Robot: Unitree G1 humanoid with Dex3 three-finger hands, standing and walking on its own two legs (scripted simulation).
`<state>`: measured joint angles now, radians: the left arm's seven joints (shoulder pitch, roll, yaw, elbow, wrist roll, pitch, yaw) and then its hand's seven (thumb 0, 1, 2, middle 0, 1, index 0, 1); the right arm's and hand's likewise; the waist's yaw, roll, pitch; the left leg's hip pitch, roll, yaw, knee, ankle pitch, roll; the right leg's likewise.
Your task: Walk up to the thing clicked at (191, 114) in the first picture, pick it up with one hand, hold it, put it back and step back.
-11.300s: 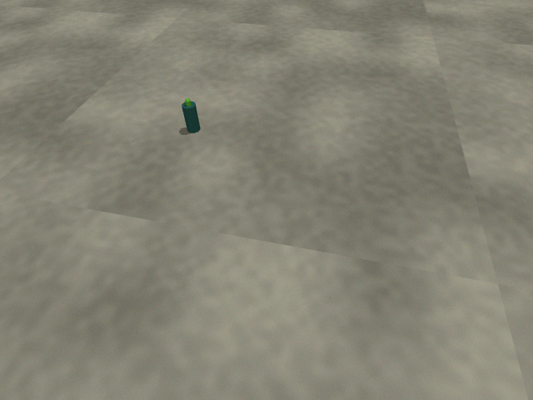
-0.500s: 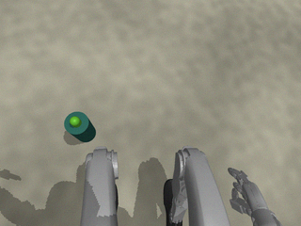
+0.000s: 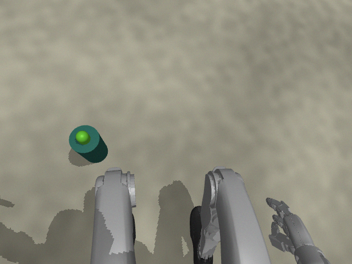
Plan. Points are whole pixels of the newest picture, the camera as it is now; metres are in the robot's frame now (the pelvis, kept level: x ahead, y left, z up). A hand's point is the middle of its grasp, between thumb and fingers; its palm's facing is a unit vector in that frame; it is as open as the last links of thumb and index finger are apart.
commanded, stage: go down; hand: left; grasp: from the side
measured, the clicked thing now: (89, 144) +0.42 +0.26 -0.31
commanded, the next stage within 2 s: approach in 0.06 s
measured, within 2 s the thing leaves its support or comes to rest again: neither
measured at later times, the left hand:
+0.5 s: hand out of the picture +0.35 +0.42 -0.09, palm faces +0.27 -0.96 +0.00, open 17.7 cm
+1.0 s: hand (66, 155) +0.37 +0.31 -0.27, palm faces +0.18 -0.98 +0.06, open 17.6 cm
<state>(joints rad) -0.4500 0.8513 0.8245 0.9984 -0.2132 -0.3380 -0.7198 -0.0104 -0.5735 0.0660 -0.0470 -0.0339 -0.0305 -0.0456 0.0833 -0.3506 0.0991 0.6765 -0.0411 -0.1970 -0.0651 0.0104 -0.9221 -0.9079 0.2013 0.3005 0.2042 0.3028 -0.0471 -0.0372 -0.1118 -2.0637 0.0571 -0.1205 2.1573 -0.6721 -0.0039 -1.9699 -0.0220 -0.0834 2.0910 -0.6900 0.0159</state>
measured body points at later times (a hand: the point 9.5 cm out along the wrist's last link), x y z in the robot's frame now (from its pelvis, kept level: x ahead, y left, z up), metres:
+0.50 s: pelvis +0.00 +0.00 -0.05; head +0.21 +0.09 +0.33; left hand +0.33 +0.47 -0.09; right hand +0.19 -0.27 -0.14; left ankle +0.08 +0.13 -0.38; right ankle +0.09 -0.13 -0.38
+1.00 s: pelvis -0.01 +0.01 -0.13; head +0.22 +0.15 +0.23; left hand +0.36 +0.36 -0.27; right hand +0.18 -0.25 -0.18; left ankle +0.08 +0.13 -0.38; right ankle +0.09 -0.13 -0.38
